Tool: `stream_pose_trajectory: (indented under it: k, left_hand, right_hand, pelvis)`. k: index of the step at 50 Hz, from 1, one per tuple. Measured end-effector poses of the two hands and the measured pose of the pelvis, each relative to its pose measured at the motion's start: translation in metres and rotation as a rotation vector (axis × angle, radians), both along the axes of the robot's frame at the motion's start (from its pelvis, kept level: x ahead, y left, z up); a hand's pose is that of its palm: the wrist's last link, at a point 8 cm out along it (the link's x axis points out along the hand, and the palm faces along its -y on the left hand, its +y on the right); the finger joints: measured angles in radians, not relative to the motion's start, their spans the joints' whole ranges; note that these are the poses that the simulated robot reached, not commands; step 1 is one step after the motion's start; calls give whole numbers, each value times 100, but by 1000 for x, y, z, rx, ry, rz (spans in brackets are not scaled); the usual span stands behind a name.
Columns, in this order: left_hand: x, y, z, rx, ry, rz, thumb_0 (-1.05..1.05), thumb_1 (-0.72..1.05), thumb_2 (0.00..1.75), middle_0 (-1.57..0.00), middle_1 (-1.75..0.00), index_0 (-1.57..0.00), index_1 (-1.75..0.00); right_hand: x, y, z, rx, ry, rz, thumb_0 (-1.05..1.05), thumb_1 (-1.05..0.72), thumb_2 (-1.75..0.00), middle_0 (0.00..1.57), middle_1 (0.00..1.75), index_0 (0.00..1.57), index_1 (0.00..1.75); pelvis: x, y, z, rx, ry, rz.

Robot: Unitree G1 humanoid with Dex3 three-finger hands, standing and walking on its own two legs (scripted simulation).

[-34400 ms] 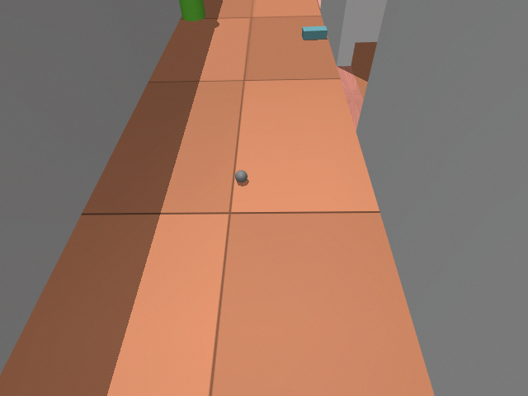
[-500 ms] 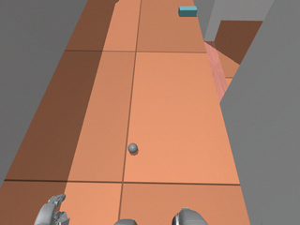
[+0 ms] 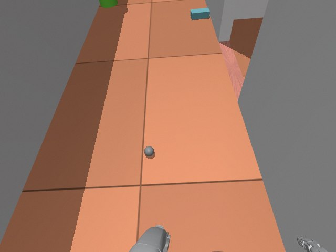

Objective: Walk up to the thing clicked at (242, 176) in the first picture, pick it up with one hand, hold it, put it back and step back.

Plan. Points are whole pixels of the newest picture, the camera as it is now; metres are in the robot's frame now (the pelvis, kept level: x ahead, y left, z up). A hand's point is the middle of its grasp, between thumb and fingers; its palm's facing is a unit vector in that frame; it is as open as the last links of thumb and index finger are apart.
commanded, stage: step back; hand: left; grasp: from above
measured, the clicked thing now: (149, 151) +0.77 +0.24 -0.73
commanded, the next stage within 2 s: stand in 1.68 s
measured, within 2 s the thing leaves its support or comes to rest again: neither
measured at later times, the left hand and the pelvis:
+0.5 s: hand out of the picture -0.10 +0.26 -0.15, palm faces +0.01 -0.93 -0.38, open 7.4 cm; pelvis -0.18 -0.01 +0.00, yaw +0 degrees
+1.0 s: hand out of the picture -0.23 +0.26 -0.15, palm faces +0.09 -0.92 -0.39, open 7.4 cm; pelvis -0.25 -0.02 +0.00, yaw +4 degrees
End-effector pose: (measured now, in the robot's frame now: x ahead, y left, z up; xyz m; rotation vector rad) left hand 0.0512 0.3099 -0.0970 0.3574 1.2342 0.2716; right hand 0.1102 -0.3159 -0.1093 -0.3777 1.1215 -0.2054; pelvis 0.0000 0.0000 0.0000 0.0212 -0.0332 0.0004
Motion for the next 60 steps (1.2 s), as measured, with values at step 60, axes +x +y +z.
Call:
stream_pose_trajectory:
  k: [60]
  left_hand:
    - [-240, -27, -7, -21, -81, 38, 1, 91, 90, -20, -30, -20, -30]
  right_hand:
    - [-267, -26, -1, 27, 52, 25, 1, -90, -90, 20, 30, 20, 30]
  pelvis:
    - [-233, -38, -1, -32, -18, 66]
